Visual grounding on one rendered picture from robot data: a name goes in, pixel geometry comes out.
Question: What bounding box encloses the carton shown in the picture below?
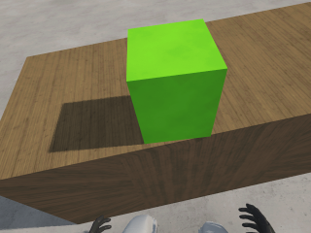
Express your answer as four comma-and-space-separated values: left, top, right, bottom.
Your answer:
126, 18, 227, 144

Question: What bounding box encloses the robot thigh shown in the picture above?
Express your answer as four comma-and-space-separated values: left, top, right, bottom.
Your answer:
198, 222, 228, 233
122, 215, 157, 233

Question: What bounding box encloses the pedestal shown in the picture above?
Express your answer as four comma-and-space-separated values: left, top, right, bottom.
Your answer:
0, 2, 311, 224

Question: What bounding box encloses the left robot thigh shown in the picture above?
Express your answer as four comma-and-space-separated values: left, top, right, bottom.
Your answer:
122, 215, 157, 233

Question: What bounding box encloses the right robot hand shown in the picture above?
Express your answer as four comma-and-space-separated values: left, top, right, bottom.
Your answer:
238, 203, 275, 233

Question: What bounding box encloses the right robot thigh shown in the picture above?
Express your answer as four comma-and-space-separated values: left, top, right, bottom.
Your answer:
198, 222, 228, 233

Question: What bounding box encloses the left robot hand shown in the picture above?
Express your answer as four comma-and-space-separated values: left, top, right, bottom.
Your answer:
88, 215, 112, 233

